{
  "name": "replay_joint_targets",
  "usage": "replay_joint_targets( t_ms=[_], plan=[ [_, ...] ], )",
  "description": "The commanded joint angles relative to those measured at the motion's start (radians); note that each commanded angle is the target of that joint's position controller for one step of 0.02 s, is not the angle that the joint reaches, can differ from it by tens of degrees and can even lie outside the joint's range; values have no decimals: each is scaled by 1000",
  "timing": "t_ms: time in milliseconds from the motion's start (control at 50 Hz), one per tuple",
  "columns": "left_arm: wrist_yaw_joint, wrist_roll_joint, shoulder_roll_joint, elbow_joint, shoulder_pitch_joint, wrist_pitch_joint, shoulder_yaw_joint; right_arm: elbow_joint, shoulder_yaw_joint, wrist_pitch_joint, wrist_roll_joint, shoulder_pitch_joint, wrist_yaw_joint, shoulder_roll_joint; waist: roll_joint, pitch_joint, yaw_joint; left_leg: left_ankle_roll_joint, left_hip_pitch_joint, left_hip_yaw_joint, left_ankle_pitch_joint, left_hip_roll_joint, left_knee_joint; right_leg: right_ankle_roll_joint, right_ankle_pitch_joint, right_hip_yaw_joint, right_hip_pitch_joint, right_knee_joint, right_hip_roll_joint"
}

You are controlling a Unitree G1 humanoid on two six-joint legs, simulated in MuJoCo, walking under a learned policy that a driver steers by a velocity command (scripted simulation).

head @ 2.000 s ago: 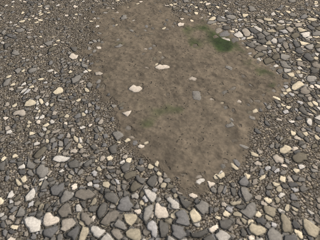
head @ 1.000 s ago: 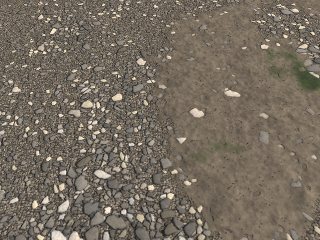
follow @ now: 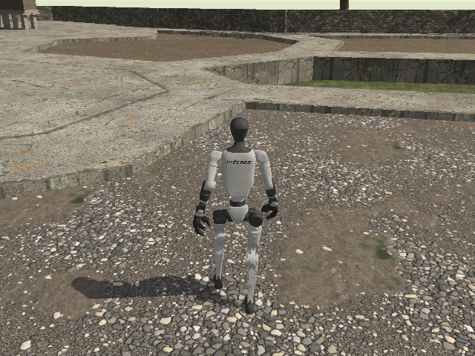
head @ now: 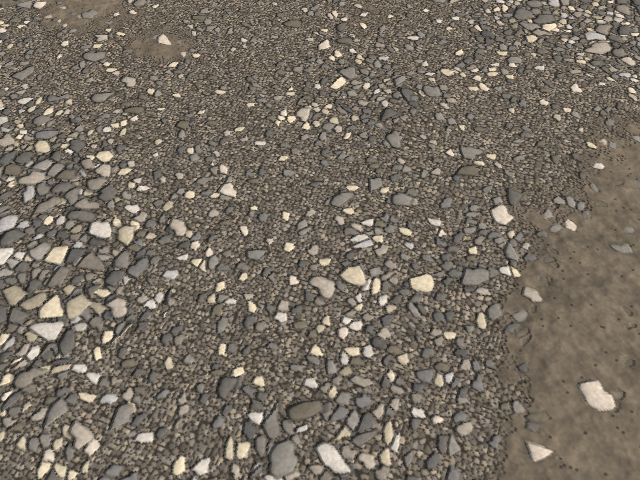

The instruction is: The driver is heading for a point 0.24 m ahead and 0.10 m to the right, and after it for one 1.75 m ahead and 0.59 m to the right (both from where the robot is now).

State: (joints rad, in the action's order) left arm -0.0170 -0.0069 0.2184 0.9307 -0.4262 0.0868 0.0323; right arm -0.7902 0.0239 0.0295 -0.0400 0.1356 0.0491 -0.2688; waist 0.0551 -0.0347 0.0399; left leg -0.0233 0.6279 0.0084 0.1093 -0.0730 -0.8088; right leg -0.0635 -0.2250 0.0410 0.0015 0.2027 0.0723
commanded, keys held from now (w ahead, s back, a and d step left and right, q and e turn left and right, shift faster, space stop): w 0.04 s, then no key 0.96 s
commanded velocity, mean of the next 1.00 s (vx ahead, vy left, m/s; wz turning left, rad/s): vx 0.13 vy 0.00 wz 0.02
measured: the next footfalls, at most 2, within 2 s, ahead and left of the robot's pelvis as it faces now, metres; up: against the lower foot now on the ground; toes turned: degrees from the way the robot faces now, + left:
left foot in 0.16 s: +0.26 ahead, +0.11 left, +0.00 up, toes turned +2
right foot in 0.58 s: +0.24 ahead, -0.09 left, +0.00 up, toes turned -1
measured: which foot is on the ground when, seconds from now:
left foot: up 0.00-0.14, down 0.16-1.00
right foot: down 0.00-0.16, up 0.18-0.56, down 0.58-1.00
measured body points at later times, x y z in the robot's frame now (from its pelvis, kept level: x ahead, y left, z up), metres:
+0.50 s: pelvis +0.17 +0.04 +0.00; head +0.20 +0.05 +0.44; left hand +0.25 +0.28 -0.16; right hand +0.21 -0.20 -0.15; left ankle +0.22 +0.10 -0.75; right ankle +0.20 -0.10 -0.72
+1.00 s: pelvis +0.21 +0.02 +0.00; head +0.21 +0.02 +0.45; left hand +0.21 +0.24 -0.16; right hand +0.20 -0.21 -0.16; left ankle +0.22 +0.10 -0.75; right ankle +0.20 -0.09 -0.75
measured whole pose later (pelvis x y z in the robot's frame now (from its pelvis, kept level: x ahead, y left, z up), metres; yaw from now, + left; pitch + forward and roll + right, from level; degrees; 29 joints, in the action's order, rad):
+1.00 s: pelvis +0.21 +0.02 +0.00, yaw +0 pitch -2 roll +0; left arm 0.04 -0.01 0.15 1.13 -0.28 0.01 -0.02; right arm -1.13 0.00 0.01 -0.01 0.28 -0.04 -0.16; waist 0.00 -0.03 -0.01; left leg -0.05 0.17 0.06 0.17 0.03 -0.37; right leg -0.02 -0.23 0.02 -0.13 0.39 0.01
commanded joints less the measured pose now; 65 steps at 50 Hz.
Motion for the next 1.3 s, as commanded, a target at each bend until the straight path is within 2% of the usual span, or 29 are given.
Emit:
replay_joint_targets(
  t_ms=[20, 60, 100, 120, 140, 160, 180, 200, 220, 240, 260, 280, 300, 340, 380, 440, 480, 520, 540, 560, 580, 600, 620, 640, 680, 740, 800, 1020, 1300],
  plan=[
    [4, 1, 155, -31, -7, 16, 30, 92, -8, 15, 9, -135, 3, -27, -138, -43, 2, -2, -74, 59, -86, 28, 159, -113, 440, -95, -76, -71, -234],
    [9, -1, 159, -10, -24, 11, 28, 94, -5, 17, 8, -149, -5, -39, -128, -53, -3, -24, -107, 57, -89, 42, 213, -103, 539, -98, -29, -38, -264],
    [16, -4, 161, 5, -17, 5, 26, 69, -1, 27, 1, -91, -18, -47, -130, -26, -31, -51, -186, 60, -54, 79, 256, -77, 779, -83, 27, 76, -265],
    [20, -4, 167, 9, -7, 1, 27, 33, 6, 35, -4, -3, -26, -61, -133, 19, -66, -67, -278, 61, -58, 107, 295, -57, 876, -78, 47, 179, -251],
    [23, 4, 167, 13, 3, -4, 25, -17, 14, 49, -13, 128, -34, -77, -108, 84, -123, -89, -441, 69, -154, 117, 378, -31, 863, -49, 18, 340, -212],
    [25, 13, 146, -4, -11, -2, 16, -51, 28, 60, -31, 249, -46, -129, -66, 183, -155, -115, -679, -33, -386, -14, 339, -10, 589, -32, -134, 545, -170],
    [28, 33, 38, -14, -140, -6, -6, -56, 48, 57, -41, 325, -49, -216, 170, 357, -114, -256, -978, -370, -926, -355, 241, 22, -240, 20, -389, 920, -30],
    [43, 36, 115, 25, -179, -25, 16, -64, 57, 41, 32, 340, -44, -205, 134, 467, -126, -348, -980, -502, -1018, -387, 291, 27, -406, -92, -453, 1094, 28],
    [44, 19, 136, 16, -94, -34, 23, -46, 44, 38, 47, 231, -46, -150, 32, 326, -91, -318, -836, -373, -915, -325, 346, 27, -327, -135, -484, 1097, -31],
    [39, 7, 111, -1, -12, -34, 16, -40, 22, 40, 41, 139, -50, -79, 21, 191, -72, -277, -710, -292, -831, -271, 399, 29, -273, -119, -510, 1036, -63],
    [34, 0, 99, -3, 24, -43, 15, -46, 9, 42, 36, 103, -55, -40, 6, 122, -49, -242, -611, -233, -771, -229, 447, 37, -238, -116, -488, 977, -89],
    [28, -16, 95, 2, 27, -60, 17, -58, 0, 44, 39, 95, -59, -22, 6, 90, -25, -207, -515, -181, -737, -190, 485, 44, -205, -112, -419, 914, -103],
    [24, -21, 75, 19, -1, -75, 14, -68, -4, 48, 32, 92, -60, -21, 11, 98, -5, -194, -466, -146, -743, -173, 497, 50, -180, -103, -348, 880, -95],
    [21, -19, 44, 39, -24, -95, 7, -82, -5, 59, 28, 84, -59, -39, 13, 122, 24, -198, -409, -92, -752, -153, 513, 63, -151, -82, -272, 809, -85],
    [27, -19, 38, 43, 7, -108, 2, -96, -7, 60, 22, 70, -56, -47, 29, 117, 31, -191, -374, -59, -660, -134, 526, 67, -127, -65, -248, 691, -90],
    [40, -19, 51, 44, 89, -123, -2, -125, -6, 40, 17, 106, -58, -59, 57, 99, -7, -177, -342, -81, -301, -121, 564, 63, -97, -41, -221, 551, -96],
    [45, -17, 57, 49, 126, -127, -4, -141, -3, 22, 16, 122, -61, -65, 55, 70, -24, -175, -315, -121, -32, -124, 593, 57, -93, -35, -209, 490, -98],
    [49, -17, 49, 62, 136, -122, -10, -151, -4, 7, 21, 114, -65, -60, 32, 30, -18, -162, -283, -152, 159, -121, 594, 46, -66, -26, -174, 381, -93],
    [52, -19, 41, 75, 123, -116, -14, -154, -5, 1, 27, 106, -68, -54, 11, 14, -6, -140, -258, -157, 215, -111, 581, 38, -17, -21, -125, 286, -92],
    [55, -22, 51, 82, 119, -106, -16, -164, -8, -1, 26, 126, -70, -42, -22, -2, -8, -104, -239, -162, 245, -96, 570, 31, 36, -64, -89, 199, -122],
    [58, -30, 78, 90, 99, -93, -15, -168, -11, -1, 25, 143, -70, -26, -63, -8, -19, -72, -237, -148, 231, -66, 530, 19, 76, -145, -70, 146, -197],
    [57, -12, 114, 96, 147, -86, -9, -185, -12, -6, 39, 213, -67, 6, -170, -42, -87, -48, -287, -73, 191, 22, 527, -6, 56, -204, -181, 134, -229],
    [50, -3, 68, 99, 163, -79, -20, -211, -11, -11, 34, 209, -69, -3, -160, -42, -74, -38, -415, -57, 118, 31, 507, -1, -4, -203, -279, 100, -227],
    [47, -1, 49, 102, 167, -71, -26, -219, -7, -13, 32, 199, -72, -11, -140, -36, -71, -39, -477, -66, 68, 18, 497, 15, -17, -180, -306, 90, -205],
    [52, 2, 54, 117, 159, -68, -25, -232, -3, -15, 29, 190, -73, -20, -130, -19, -67, -45, -503, -78, 37, 0, 492, 27, 14, -152, -279, 92, -177],
    [55, 2, 39, 138, 135, -69, -28, -256, -9, -12, 30, 185, -76, 3, -86, -19, -57, -41, -474, -80, 34, -6, 505, 21, 55, -144, -226, 103, -175],
    [57, 0, 34, 154, 122, -71, -30, -278, -12, -13, 31, 182, -80, 12, -68, -23, -51, -36, -475, -78, 28, -7, 509, 17, 66, -141, -216, 105, -175],
    [62, -1, 10, 198, 87, -73, -38, -338, -18, -18, 32, 202, -89, 35, -60, -30, -47, -33, -480, -79, 3, -13, 502, 14, 90, -131, -201, 108, -169],
    [66, -1, -14, 226, 52, -75, -43, -374, -22, -20, 31, 227, -94, 62, -61, -46, -46, -32, -470, -81, 11, -15, 501, 13, 79, -127, -202, 107, -163]
  ],
)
